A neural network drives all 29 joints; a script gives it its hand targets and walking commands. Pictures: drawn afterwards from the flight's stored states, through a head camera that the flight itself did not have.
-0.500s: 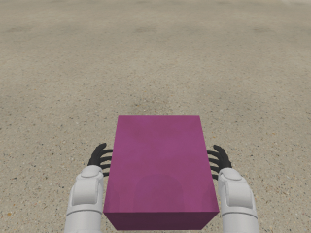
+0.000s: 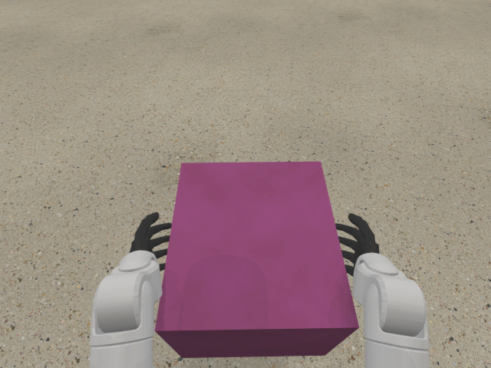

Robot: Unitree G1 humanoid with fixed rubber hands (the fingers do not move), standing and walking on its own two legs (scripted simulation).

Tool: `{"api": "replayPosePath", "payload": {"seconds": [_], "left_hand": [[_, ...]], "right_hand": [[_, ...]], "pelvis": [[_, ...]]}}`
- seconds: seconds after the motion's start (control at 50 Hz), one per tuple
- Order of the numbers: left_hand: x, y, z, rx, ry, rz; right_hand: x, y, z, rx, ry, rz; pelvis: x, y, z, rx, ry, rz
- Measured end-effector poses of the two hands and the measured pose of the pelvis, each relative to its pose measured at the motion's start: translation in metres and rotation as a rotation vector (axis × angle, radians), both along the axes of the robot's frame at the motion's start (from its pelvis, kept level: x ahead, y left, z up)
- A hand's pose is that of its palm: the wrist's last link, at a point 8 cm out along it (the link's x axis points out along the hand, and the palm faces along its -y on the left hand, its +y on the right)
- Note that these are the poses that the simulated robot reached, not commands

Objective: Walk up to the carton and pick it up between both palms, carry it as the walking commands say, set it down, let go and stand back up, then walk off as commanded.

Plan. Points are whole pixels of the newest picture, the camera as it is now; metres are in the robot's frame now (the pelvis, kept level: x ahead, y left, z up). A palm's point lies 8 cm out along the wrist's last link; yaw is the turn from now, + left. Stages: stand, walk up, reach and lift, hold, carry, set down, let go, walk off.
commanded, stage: carry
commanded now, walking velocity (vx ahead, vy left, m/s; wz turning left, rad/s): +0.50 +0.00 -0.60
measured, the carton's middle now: (252, 258) +0.32 +0.00 +0.00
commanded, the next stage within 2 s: none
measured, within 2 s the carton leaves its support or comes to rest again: neither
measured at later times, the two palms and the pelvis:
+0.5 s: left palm (253, 141) +0.60 -0.01 +0.05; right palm (403, 176) +0.49 -0.31 +0.05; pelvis +0.28 -0.07 -0.03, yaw -19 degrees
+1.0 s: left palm (316, 73) +0.92 -0.20 +0.06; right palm (428, 110) +0.71 -0.45 +0.07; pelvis +0.60 -0.15 -0.01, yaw -41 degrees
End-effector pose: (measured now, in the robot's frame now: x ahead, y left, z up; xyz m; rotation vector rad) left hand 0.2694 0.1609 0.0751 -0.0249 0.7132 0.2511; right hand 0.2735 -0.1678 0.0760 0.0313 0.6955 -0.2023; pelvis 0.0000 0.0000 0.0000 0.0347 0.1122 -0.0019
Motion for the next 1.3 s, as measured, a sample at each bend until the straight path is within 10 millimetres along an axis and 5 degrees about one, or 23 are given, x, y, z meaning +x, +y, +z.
{"api": "replayPosePath", "payload": {"seconds": [0.12, 0.26, 0.36, 0.46, 0.58, 0.74, 0.92, 1.12, 1.3], "left_hand": [[0.070, -0.005, 0.000, -0.018, -0.022, -0.089], [0.161, -0.053, 0.003, -0.044, 0.045, -0.217], [0.234, -0.102, -0.003, -0.042, 0.023, -0.301], [0.304, -0.151, -0.021, -0.024, 0.005, -0.326], [0.367, -0.190, -0.033, 0.023, 0.117, -0.345], [0.470, -0.245, -0.013, 0.033, 0.073, -0.435], [0.612, -0.317, -0.014, -0.021, 0.004, -0.586], [0.697, -0.436, 0.000, -0.022, 0.065, -0.781], [0.766, -0.564, -0.008, -0.025, 0.000, -0.851]], "right_hand": [[0.037, -0.002, 0.007, -0.031, -0.023, -0.104], [0.080, -0.042, 0.013, -0.037, 0.048, -0.255], [0.128, -0.083, 0.009, -0.040, 0.031, -0.344], [0.191, -0.129, -0.015, -0.035, 0.020, -0.366], [0.249, -0.166, -0.033, 0.005, 0.139, -0.394], [0.323, -0.208, -0.021, 0.018, 0.097, -0.489], [0.421, -0.253, -0.009, -0.054, 0.034, -0.644], [0.455, -0.328, 0.007, -0.029, 0.095, -0.857], [0.511, -0.441, -0.005, -0.040, 0.035, -0.921]], "pelvis": [[0.059, 0.013, -0.012, -0.014, -0.011, -0.126], [0.135, 0.005, 0.000, -0.071, -0.011, -0.223], [0.194, -0.018, -0.008, -0.089, -0.015, -0.274], [0.262, -0.059, -0.033, -0.090, -0.044, -0.307], [0.325, -0.088, -0.017, -0.070, -0.020, -0.360], [0.423, -0.109, -0.004, -0.047, -0.013, -0.467], [0.557, -0.133, -0.022, -0.037, -0.033, -0.645], [0.655, -0.189, 0.005, -0.081, -0.016, -0.782], [0.730, -0.299, -0.022, -0.090, -0.039, -0.840]]}}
